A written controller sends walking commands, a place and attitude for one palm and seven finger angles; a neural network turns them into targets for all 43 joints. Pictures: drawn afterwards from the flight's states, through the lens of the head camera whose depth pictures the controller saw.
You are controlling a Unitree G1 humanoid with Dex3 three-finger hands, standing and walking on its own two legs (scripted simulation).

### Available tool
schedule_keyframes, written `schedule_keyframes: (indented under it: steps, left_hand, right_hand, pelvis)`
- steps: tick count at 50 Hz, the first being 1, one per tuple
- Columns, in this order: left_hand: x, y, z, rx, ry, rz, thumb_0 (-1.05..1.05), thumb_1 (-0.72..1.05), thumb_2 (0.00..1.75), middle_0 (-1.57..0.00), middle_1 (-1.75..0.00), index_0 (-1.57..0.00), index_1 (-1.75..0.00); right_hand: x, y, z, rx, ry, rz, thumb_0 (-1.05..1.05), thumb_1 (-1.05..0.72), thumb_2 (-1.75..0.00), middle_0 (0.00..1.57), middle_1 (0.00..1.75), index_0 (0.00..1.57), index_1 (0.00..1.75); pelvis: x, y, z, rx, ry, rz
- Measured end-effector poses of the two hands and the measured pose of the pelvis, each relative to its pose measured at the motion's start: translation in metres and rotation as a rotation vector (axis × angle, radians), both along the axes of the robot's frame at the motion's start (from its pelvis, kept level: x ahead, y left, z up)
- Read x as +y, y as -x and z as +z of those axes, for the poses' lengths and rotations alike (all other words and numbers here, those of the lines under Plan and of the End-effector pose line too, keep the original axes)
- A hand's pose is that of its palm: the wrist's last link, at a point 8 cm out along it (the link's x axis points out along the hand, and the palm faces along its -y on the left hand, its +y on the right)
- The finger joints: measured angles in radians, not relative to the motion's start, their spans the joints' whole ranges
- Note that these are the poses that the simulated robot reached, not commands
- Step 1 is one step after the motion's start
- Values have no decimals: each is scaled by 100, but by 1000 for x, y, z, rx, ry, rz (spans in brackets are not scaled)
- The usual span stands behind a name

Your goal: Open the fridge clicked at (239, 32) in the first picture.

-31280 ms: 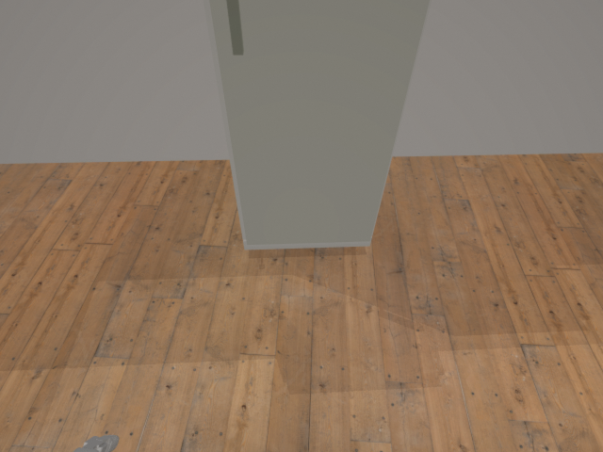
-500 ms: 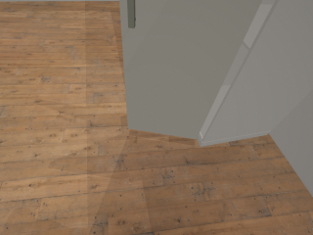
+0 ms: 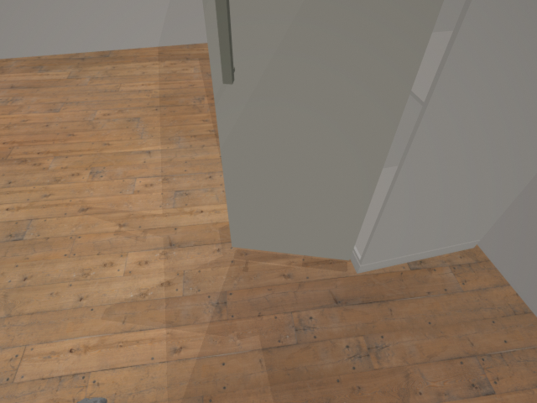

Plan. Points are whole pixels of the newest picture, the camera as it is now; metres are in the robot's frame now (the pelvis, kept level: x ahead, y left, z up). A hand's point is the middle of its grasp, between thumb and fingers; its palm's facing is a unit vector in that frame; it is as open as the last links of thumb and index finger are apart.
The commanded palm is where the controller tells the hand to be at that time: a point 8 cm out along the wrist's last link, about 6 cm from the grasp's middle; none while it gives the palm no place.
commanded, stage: let the arm hang, fingers relaxed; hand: left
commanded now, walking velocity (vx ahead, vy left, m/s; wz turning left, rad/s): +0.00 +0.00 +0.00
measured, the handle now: (226, 21) +0.81 +0.14 +0.22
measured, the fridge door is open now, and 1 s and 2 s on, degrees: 69 69 69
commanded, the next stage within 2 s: look to check the result in 0.20 s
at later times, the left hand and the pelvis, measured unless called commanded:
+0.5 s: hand out of the picture +0.08 +0.24 -0.17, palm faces -0.05 -0.95 -0.31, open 7.4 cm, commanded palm none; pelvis +0.03 +0.00 +0.00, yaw +0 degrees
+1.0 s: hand out of the picture +0.12 +0.24 -0.16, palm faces -0.04 -0.94 -0.34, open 7.4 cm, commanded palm none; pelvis +0.04 -0.01 +0.00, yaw +0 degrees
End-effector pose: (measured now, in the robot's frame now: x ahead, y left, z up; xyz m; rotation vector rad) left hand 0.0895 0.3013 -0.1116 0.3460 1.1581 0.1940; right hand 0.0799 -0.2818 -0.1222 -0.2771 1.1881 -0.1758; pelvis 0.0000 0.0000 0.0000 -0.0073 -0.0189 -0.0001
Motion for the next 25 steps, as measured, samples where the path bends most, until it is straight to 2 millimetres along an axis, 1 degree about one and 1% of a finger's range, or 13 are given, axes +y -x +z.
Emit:
schedule_keyframes:
  steps: [4, 9, 12, 19, 25]
  left_hand:
    - [-5, -15, 0, -25, 17, -20, 0, 90, 90, -20, -30, -20, -30]
    - [-12, -19, -6, -10, 40, -26, 0, 90, 90, -20, -30, -20, -30]
    - [-14, -15, -10, 17, 50, -21, 0, 90, 90, -20, -30, -20, -30]
    - [-14, 1, -19, 94, 58, 4, 0, 90, 90, -20, -30, -20, -30]
    - [-12, 10, -20, 131, 50, 25, 0, 90, 90, -20, -30, -20, -30]
  right_hand:
    - [-5, -8, 5, -14, 18, 1, 0, -90, -89, 20, 30, 20, 30]
    - [-12, -8, 10, 0, 44, -4, 0, -90, -89, 20, 30, 20, 30]
    - [-15, -6, 11, 21, 55, -8, 0, -90, -89, 20, 30, 20, 30]
    - [-16, -1, 10, 73, 64, -15, 1, -90, -89, 20, 30, 20, 30]
    - [-13, -5, 7, 87, 54, -14, 1, -90, -89, 20, 30, 20, 30]
  pelvis:
    - [1, -4, 1, 2, -2, -1]
    - [2, -9, 1, 5, -4, -2]
    - [1, -13, 1, 8, -4, -1]
    - [0, -20, 2, 14, -4, 0]
    - [-1, -25, 2, 15, -4, 2]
